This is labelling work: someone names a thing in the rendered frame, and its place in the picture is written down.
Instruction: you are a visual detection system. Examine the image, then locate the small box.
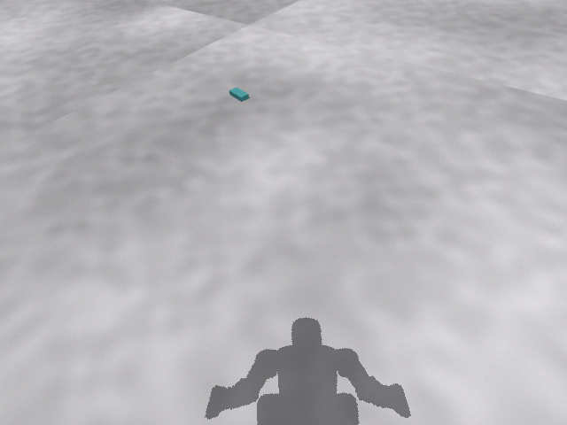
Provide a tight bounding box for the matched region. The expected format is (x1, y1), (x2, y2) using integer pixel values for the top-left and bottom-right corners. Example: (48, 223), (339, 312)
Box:
(229, 88), (249, 102)

